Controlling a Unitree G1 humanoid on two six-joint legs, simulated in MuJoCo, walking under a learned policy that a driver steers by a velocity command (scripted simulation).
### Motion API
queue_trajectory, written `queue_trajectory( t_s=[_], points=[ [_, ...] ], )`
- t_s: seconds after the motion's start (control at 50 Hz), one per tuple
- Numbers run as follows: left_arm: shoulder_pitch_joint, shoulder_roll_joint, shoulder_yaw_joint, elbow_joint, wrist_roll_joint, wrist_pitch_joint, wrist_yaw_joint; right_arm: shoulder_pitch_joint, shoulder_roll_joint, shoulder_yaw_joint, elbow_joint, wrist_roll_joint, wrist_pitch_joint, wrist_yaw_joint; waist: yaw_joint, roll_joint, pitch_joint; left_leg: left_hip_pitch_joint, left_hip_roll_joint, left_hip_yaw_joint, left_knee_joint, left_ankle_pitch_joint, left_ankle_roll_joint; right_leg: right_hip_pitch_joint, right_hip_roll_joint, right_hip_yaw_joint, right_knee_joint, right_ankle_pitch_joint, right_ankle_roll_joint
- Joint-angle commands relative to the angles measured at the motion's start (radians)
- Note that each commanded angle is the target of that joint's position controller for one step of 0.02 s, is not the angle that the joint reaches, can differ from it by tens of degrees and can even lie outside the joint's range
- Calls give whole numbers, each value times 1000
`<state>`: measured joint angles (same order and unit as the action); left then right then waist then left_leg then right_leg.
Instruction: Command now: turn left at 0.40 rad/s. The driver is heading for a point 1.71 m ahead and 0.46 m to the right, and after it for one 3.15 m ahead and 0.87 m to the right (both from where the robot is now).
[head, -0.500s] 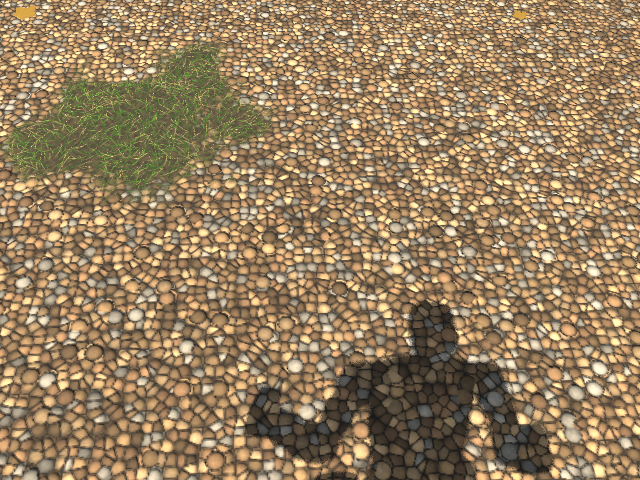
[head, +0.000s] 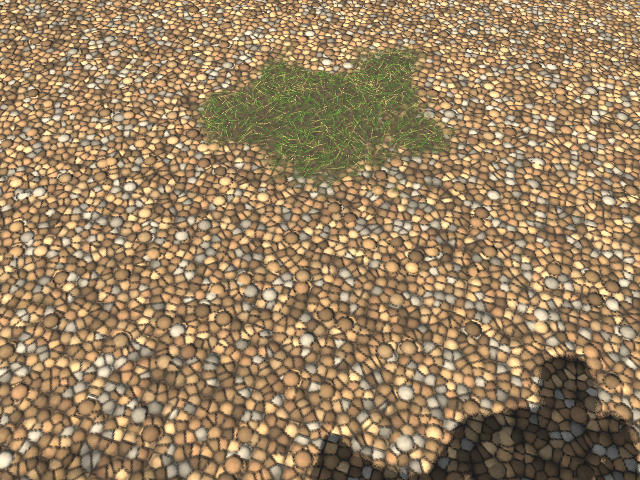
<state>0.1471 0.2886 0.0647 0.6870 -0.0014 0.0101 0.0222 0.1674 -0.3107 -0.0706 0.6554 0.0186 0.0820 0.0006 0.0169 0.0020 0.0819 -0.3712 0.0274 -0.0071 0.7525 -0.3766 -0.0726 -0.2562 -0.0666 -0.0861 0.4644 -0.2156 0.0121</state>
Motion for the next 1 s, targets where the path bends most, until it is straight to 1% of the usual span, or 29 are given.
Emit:
queue_trajectory(
  t_s=[0.02, 0.04, 0.06, 0.08, 0.1, 0.12, 0.14, 0.16, 0.2, 0.24, 0.3, 0.38, 0.44, 0.52, 0.56, 0.58, 0.6, 0.62, 0.64, 0.66, 0.68, 0.7, 0.72, 0.76, 0.82, 0.86, 0.88, 0.9, 1.0],
  points=[
    [-42, 179, 46, -47, -28, -11, -2, 83, -85, -30, -46, -7, -15, 10, -46, -159, -168, 172, -44, 61, -275, 170, 67, 79, -205, 145, -28, 314, -183],
    [16, 143, 34, -18, -27, -14, -6, 103, -110, -36, -40, -11, -17, 6, -45, -94, -166, 285, -29, 10, -375, 295, 99, -3, -163, 99, 40, 195, -111],
    [48, 64, 7, -27, 22, -16, -15, 114, -194, -49, -57, -15, -20, -10, -8, 172, -196, 432, 206, -291, -413, 578, 171, -187, -61, -9, 278, -165, 4],
    [0, 70, 6, -58, 28, -13, -7, 58, -196, -37, -78, -44, -36, -9, -23, 266, -177, 307, 376, -417, -410, 672, 365, -281, 18, 44, 430, -448, 51],
    [-30, 126, 22, -49, 7, -6, 2, 49, -137, -21, -71, -61, -56, -3, -57, 187, -175, 238, 335, -369, -439, 549, 392, -248, -11, 113, 519, -434, 57],
    [-13, 131, 27, -28, -5, 0, 2, 14, -89, -3, -47, -61, -72, 0, -30, 170, -146, 213, 266, -280, -447, 456, 337, -226, -20, 137, 532, -373, 55],
    [18, 121, 29, 7, -4, 8, 6, -21, -77, 0, -35, -53, -82, -1, -15, 151, -134, 221, 219, -223, -449, 387, 288, -225, -22, 142, 519, -312, 59],
    [38, 124, 31, 28, 1, 17, 9, -47, -53, 10, -25, -44, -91, -3, -10, 161, -116, 214, 204, -184, -445, 446, 269, -209, -20, 156, 515, -254, 72],
    [70, 116, 30, 52, -11, 19, 6, -54, -38, 17, -4, -50, -98, -11, -1, 148, -114, 204, 184, -114, -437, 534, 266, -151, 4, 173, 507, -197, 88],
    [52, 119, 29, 46, -19, 18, 6, -58, -67, 5, 5, -45, -92, -22, -16, 138, -106, 250, 191, -93, -425, 538, 274, -165, 10, 156, 453, -189, 95],
    [22, 120, 27, 25, -22, 24, 10, -31, -109, -13, 25, -35, -72, -35, -49, 117, -98, 309, 250, -135, -420, 528, 313, -210, 5, 134, 441, -245, 101],
    [16, 102, 22, 6, -20, 34, 7, -50, -116, -25, 34, -33, -61, -39, -52, 100, -86, 321, 293, -132, -431, 532, 341, -227, -13, 109, 427, -277, 93],
    [24, 94, 20, -4, -19, 37, -4, -73, -125, -34, 38, -31, -57, -36, -41, 103, -110, 318, 298, -85, -418, 610, 341, -172, -8, 74, 373, -266, 76],
    [44, 97, 23, -17, -23, 43, -30, -94, -149, -45, 46, -14, -51, -35, -16, 120, -140, 322, 303, -28, -364, 634, 303, -80, 13, 28, 218, -190, 29],
    [99, 110, 33, -3, -19, 45, -38, -94, -145, -47, 61, 5, -48, -35, 22, 107, -149, 260, 261, 42, -267, 515, 223, 53, 48, 4, 9, 1, -24],
    [121, 171, 53, -4, -13, 43, -28, -41, -112, -41, 80, -3, -53, -30, 14, -21, -152, 142, 192, 120, -119, 322, 133, 174, 3, 120, -82, 233, -73],
    [145, 299, 82, -25, -11, 35, -9, -79, -49, -19, 32, -60, -58, -25, 1, -327, -145, -183, 27, 190, 184, -209, 16, 332, -263, 500, -86, 661, -228],
    [161, 278, 70, -42, 27, 9, -23, -172, -78, -26, 3, -46, -62, -32, 71, -220, -196, -244, -42, 7, 377, -353, 4, 266, -347, 608, -119, 640, -386],
    [114, 253, 61, -45, 27, -15, -30, -166, -108, -37, 10, -20, -58, -33, 42, -128, -165, -271, -16, -43, 445, -287, 13, 247, -302, 521, -133, 567, -367],
    [58, 232, 58, -46, 8, -28, -26, -141, -117, -43, 23, -12, -57, -35, 8, -98, -131, -285, 2, -58, 432, -187, 20, 231, -238, 447, -131, 483, -308],
    [17, 201, 50, -52, -9, -28, -21, -122, -127, -48, 41, -18, -57, -42, -7, -74, -119, -292, 12, -67, 403, -119, 18, 229, -202, 415, -129, 439, -265],
    [-2, 186, 41, -57, -17, -26, -13, -106, -131, -51, 48, -26, -57, -45, -20, -85, -120, -264, 10, -69, 394, -61, 9, 210, -176, 391, -130, 460, -249],
    [3, 181, 37, -62, -14, -23, -9, -90, -124, -51, 54, -25, -60, -43, -25, -99, -136, -232, -5, -65, 402, -22, -1, 200, -158, 377, -132, 483, -247],
    [18, 182, 37, -67, -9, -19, -3, -75, -110, -48, 56, -17, -64, -42, -21, -101, -155, -221, -17, -67, 361, 21, -14, 222, -143, 371, -132, 483, -249],
    [37, 198, 42, -66, -11, -11, 4, -100, -96, -44, 46, -15, -67, -46, -2, -114, -138, -225, -26, -77, 229, 40, -32, 234, -129, 401, -131, 399, -245],
    [59, 201, 44, -61, -18, -7, 9, -109, -98, -43, 40, -12, -76, -39, 13, -128, -136, -211, -26, -80, 125, 70, -33, 212, -111, 447, -179, 52, -247],
    [62, 201, 43, -59, -19, -9, 9, -126, -99, -42, 34, -9, -83, -34, 22, -146, -112, -207, -26, -82, 75, 79, -30, 184, -105, 480, -211, -127, -248],
    [60, 205, 43, -58, -17, -11, 8, -141, -101, -41, 28, -6, -93, -28, 28, -166, -87, -204, -29, -84, 28, 81, -25, 162, -106, 513, -231, -225, -250],
    [70, 218, 45, -56, -17, -20, -1, -156, -100, -36, 18, 4, -157, 4, 41, -163, -79, -86, -50, -80, -157, 49, 12, 114, -90, 585, -211, -284, -253]
  ],
)
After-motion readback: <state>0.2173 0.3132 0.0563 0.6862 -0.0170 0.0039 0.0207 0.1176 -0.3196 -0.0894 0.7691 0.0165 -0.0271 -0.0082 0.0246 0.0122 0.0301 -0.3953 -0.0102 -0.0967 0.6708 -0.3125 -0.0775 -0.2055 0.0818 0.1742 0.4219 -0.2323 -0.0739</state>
